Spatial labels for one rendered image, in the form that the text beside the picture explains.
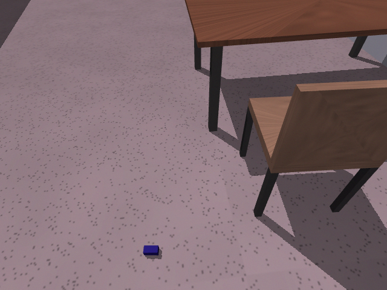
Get table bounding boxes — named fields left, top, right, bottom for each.
left=185, top=0, right=387, bottom=132

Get small box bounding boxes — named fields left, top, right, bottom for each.
left=143, top=245, right=159, bottom=255

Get chair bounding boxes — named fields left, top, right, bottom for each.
left=239, top=80, right=387, bottom=217

